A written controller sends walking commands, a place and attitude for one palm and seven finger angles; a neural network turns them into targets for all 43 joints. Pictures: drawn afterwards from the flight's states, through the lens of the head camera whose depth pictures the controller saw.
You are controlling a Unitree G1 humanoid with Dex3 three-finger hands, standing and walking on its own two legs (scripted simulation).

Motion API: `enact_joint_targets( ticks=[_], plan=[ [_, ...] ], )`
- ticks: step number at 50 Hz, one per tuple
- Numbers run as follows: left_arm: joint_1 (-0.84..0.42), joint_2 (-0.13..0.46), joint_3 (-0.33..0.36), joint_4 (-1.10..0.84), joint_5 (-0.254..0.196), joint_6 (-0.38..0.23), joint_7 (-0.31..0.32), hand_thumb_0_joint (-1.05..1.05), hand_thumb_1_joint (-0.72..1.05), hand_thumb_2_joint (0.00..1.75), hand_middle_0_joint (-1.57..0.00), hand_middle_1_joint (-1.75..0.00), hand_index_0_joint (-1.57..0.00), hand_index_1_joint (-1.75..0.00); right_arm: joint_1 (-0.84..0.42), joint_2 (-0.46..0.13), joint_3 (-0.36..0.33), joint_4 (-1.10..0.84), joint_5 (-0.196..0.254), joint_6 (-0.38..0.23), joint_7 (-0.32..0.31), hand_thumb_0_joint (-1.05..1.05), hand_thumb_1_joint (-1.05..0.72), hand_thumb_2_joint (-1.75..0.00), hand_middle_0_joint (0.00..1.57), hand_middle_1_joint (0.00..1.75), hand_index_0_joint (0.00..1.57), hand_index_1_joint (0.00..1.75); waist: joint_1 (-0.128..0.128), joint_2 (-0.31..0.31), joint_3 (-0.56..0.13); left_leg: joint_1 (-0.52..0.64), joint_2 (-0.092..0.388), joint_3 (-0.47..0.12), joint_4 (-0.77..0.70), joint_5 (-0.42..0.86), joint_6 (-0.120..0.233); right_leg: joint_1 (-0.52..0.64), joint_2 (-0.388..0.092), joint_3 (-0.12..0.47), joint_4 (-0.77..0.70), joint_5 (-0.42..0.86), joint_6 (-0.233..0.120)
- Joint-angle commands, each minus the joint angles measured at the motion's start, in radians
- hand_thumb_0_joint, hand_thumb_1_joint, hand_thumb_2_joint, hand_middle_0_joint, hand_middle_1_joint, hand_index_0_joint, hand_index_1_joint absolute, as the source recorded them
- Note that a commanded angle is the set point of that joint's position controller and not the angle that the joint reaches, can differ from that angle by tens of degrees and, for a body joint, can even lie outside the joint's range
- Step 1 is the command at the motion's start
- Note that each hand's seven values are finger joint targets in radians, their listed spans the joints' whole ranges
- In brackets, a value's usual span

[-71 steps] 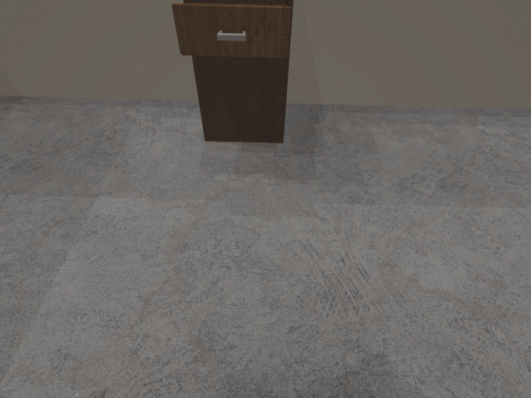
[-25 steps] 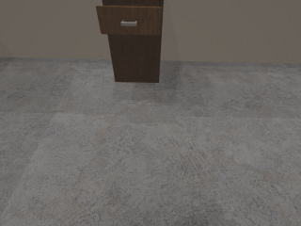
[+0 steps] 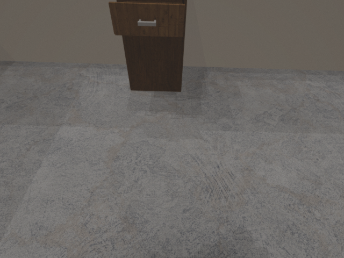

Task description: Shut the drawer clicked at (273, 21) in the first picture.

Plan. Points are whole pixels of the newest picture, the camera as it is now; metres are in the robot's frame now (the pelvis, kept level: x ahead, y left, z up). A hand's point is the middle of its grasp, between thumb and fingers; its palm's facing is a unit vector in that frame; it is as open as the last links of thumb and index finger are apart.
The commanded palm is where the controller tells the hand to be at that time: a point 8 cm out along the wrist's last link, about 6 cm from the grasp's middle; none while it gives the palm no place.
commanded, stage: look at it before walking up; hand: left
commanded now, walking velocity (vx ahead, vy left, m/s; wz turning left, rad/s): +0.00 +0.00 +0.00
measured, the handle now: (147, 22) +1.35 +0.23 -0.02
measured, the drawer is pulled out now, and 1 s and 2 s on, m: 0.29 0.29 0.29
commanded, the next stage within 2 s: walk to a spot facing it in 0.02 s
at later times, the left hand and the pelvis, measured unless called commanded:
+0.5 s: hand out of the picture +0.03 +0.21 -0.20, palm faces +0.00 -0.99 -0.14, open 7.4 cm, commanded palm none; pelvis +0.08 +0.03 -0.02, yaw -2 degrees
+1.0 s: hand (130, 187) +0.37 +0.16 -0.18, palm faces -0.02 -0.98 -0.19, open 7.3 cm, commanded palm none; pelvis +0.28 -0.01 -0.02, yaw -2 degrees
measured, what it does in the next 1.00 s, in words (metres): walks ahead: right foot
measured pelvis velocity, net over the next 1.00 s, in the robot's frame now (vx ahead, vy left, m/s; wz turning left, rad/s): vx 0.28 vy -0.01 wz -0.03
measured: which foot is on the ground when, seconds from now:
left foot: down 0.00-0.84, up 0.86-1.00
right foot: down 0.00-0.44, up 0.46-0.80, down 0.82-1.00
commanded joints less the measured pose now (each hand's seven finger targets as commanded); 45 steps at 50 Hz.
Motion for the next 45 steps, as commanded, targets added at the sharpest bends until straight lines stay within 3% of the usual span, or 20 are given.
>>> enact_joint_targets(
  ticks=[1,6,8,10,13,17,20,21,22,23,24,25,30,35,39,40,41,42,44,45],
  plan=[
    [-0.037,0.205,0.045,-0.063,-0.004,-0.021,0.017,0.0,0.9,0.9,-0.2,-0.3,-0.2,-0.3,-0.05,-0.204,-0.038,-0.069,0.002,-0.029,-0.012,0.0,-0.9,-0.9,0.2,0.3,0.2,0.3,-0.005,0.001,-0.06,0.015,0.114,-0.102,-0.063,0.146,0.034,-0.003,-0.116,0.095,-0.071,0.13,-0.035],
    [-0.037,0.206,0.045,-0.062,-0.004,-0.021,0.017,0.0,0.9,0.9,-0.2,-0.3,-0.2,-0.3,-0.054,-0.205,-0.038,-0.069,0.003,-0.03,-0.012,0.0,-0.9,-0.9,0.2,0.3,0.2,0.3,-0.004,0.002,-0.067,0.026,0.118,-0.099,-0.066,0.174,0.035,0.009,-0.117,0.089,-0.066,0.164,-0.034],
    [0.04,0.08,0.018,-0.027,-0.002,-0.001,0.021,0.0,0.9,0.9,-0.2,-0.3,-0.2,-0.3,0.016,-0.073,-0.007,-0.035,-0.006,-0.011,-0.006,0.0,-0.9,-0.9,0.2,0.3,0.2,0.3,-0.002,-0.006,-0.069,0.012,0.104,-0.072,-0.045,0.015,0.017,0.005,-0.108,0.082,-0.063,-0.03,-0.018],
    [0.077,0.084,0.024,-0.023,0.006,0.011,0.012,0.0,0.9,0.9,-0.2,-0.3,-0.2,-0.3,0.042,-0.07,-0.013,-0.038,-0.013,0.0,-0.002,0.0,-0.9,-0.9,0.2,0.3,0.2,0.3,0.002,-0.022,0.026,-0.078,0.081,-0.072,-0.038,-0.246,0.026,-0.063,-0.099,0.114,-0.087,-0.293,-0.031],
    [0.125,0.096,0.042,-0.037,0.009,0.012,0.001,0.0,0.9,0.9,-0.2,-0.3,-0.2,-0.3,0.066,-0.062,-0.019,-0.058,-0.017,-0.002,0.001,0.0,-0.9,-0.9,0.2,0.3,0.2,0.3,0.012,-0.068,0.116,-0.193,0.049,-0.053,0.044,-0.338,0.032,-0.099,-0.116,0.182,-0.106,-0.431,-0.071],
    [0.207,0.107,0.068,-0.04,0.003,-0.011,0.005,0.0,0.9,0.9,-0.2,-0.3,-0.2,-0.3,0.107,-0.013,-0.026,-0.084,-0.011,-0.024,0.0,0.0,-0.9,-0.9,0.2,0.3,0.2,0.3,0.012,-0.156,0.08,-0.247,0.029,0.042,0.244,-0.211,0.023,-0.022,-0.229,0.303,-0.152,-0.375,-0.155],
    [0.181,0.065,0.074,-0.048,0.005,-0.021,0.008,0.0,0.9,0.9,-0.2,-0.3,-0.2,-0.3,0.203,0.014,-0.032,-0.061,-0.006,-0.045,-0.002,0.0,-0.9,-0.9,0.2,0.3,0.2,0.3,-0.042,-0.069,0.08,-0.061,0.054,0.052,0.096,-0.161,0.032,-0.126,-0.178,0.172,-0.006,-0.154,-0.135],
    [0.149,0.02,0.068,-0.06,0.003,-0.019,0.005,0.0,0.9,0.9,-0.2,-0.3,-0.2,-0.3,0.312,-0.015,-0.041,-0.022,-0.009,-0.054,-0.005,0.0,-0.9,-0.9,0.2,0.3,0.2,0.3,-0.085,0.094,0.076,0.094,0.128,-0.098,-0.013,-0.09,0.076,-0.254,-0.065,0.054,0.214,-0.107,-0.084],
    [0.091,-0.048,0.055,-0.091,0.002,-0.026,0.002,0.0,0.9,0.9,-0.2,-0.3,-0.2,-0.3,0.475,-0.088,-0.065,0.035,-0.021,-0.064,-0.017,0.0,-0.9,-0.9,0.2,0.3,0.2,0.3,-0.137,0.35,0.072,0.256,0.323,-0.375,-0.122,0.102,0.154,-0.476,0.036,-0.116,0.544,-0.203,-0.029],
    [0.016,-0.031,0.054,-0.125,0.009,-0.04,0.011,0.0,0.9,0.9,-0.2,-0.3,-0.2,-0.3,0.547,-0.051,-0.052,0.063,-0.02,-0.065,-0.033,0.0,-0.9,-0.9,0.2,0.3,0.2,0.3,-0.144,0.27,0.123,0.314,0.384,-0.451,-0.123,0.374,0.193,-0.622,0.009,-0.04,0.687,-0.329,-0.032],
    [0.002,-0.025,0.059,-0.121,0.007,-0.047,0.009,0.0,0.9,0.9,-0.2,-0.3,-0.2,-0.3,0.544,-0.01,-0.043,0.06,-0.013,-0.067,-0.038,0.0,-0.9,-0.9,0.2,0.3,0.2,0.3,-0.124,0.115,0.131,0.323,0.407,-0.403,-0.08,0.509,0.231,-0.652,-0.044,-0.014,0.752,-0.292,-0.038],
    [0.007,-0.053,0.061,-0.111,0.006,-0.046,0.002,0.0,0.9,0.9,-0.2,-0.3,-0.2,-0.3,0.499,0.001,-0.042,0.042,-0.015,-0.072,-0.039,0.0,-0.9,-0.9,0.2,0.3,0.2,0.3,-0.102,0.072,0.143,0.282,0.393,-0.334,-0.093,0.488,0.235,-0.644,-0.077,-0.011,0.78,-0.263,-0.033],
    [-0.003,-0.119,0.059,-0.117,0.008,-0.02,-0.027,0.0,0.9,0.9,-0.2,-0.3,-0.2,-0.3,0.455,0.076,-0.034,0.046,-0.006,-0.097,-0.049,0.0,-0.9,-0.9,0.2,0.3,0.2,0.3,-0.038,0.118,0.169,0.169,0.255,-0.096,-0.206,0.364,0.162,-0.599,-0.099,-0.088,0.673,-0.06,-0.01],
    [-0.093,-0.142,0.054,-0.149,-0.002,-0.026,-0.029,0.0,0.9,0.9,-0.2,-0.3,-0.2,-0.3,0.477,0.076,-0.037,0.08,-0.008,-0.094,-0.05,0.0,-0.9,-0.9,0.2,0.3,0.2,0.3,-0.038,0.144,0.148,0.134,0.224,0.018,-0.197,0.585,0.143,-0.37,-0.036,-0.175,0.325,0.033,-0.044],
    [0.174,-0.081,0.08,-0.074,0.01,-0.038,-0.013,0.0,0.9,0.9,-0.2,-0.3,-0.2,-0.3,0.435,0.034,-0.053,0.081,-0.003,-0.084,-0.046,0.0,-0.9,-0.9,0.2,0.3,0.2,0.3,0.087,0.109,-0.014,0.11,0.218,0.066,0.164,0.836,0.107,0.004,0.032,-0.192,0.213,0.047,-0.097],
    [0.319,-0.029,0.098,-0.035,0.018,-0.052,-0.006,0.0,0.9,0.9,-0.2,-0.3,-0.2,-0.3,0.421,0.048,-0.052,0.068,0.002,-0.084,-0.039,0.0,-0.9,-0.9,0.2,0.3,0.2,0.3,0.154,0.063,-0.079,-0.062,0.19,0.07,0.398,0.65,0.075,0.249,-0.034,-0.115,0.169,0.073,-0.125],
    [0.427,0.077,0.124,-0.01,0.021,-0.06,0.01,0.0,0.9,0.9,-0.2,-0.3,-0.2,-0.3,0.458,0.113,-0.044,0.044,0.017,-0.089,-0.027,0.0,-0.9,-0.9,0.2,0.3,0.2,0.3,0.172,-0.134,-0.184,-0.313,0.057,0.103,0.775,0.075,0.041,0.429,-0.321,0.269,0.084,0.013,-0.237],
    [0.445,0.122,0.13,0.003,0.0,-0.055,0.013,0.0,0.9,0.9,-0.2,-0.3,-0.2,-0.3,0.417,0.138,-0.049,0.01,0.017,-0.086,-0.029,0.0,-0.9,-0.9,0.2,0.3,0.2,0.3,0.142,-0.148,-0.21,-0.432,-0.001,0.025,1.056,-0.337,0.048,0.385,-0.493,0.565,-0.082,-0.006,-0.312],
    [0.221,0.034,0.108,-0.057,-0.006,-0.05,0.016,0.0,0.9,0.9,-0.2,-0.3,-0.2,-0.3,0.31,0.13,-0.064,-0.024,0.003,-0.068,-0.015,0.0,-0.9,-0.9,0.2,0.3,0.2,0.3,0.069,-0.062,-0.018,-0.464,0.116,-0.04,1.072,-0.175,0.059,0.046,-0.431,0.431,-0.188,-0.321,-0.251],
    [0.149,-0.02,0.091,-0.069,0.002,-0.055,0.022,0.0,0.9,0.9,-0.2,-0.3,-0.2,-0.3,0.299,0.15,-0.059,-0.024,-0.011,-0.055,-0.01,0.0,-0.9,-0.9,0.2,0.3,0.2,0.3,0.024,-0.031,0.044,-0.438,0.154,-0.039,1.007,-0.143,0.05,-0.097,-0.392,0.32,-0.189,-0.296,-0.22]
  ],
)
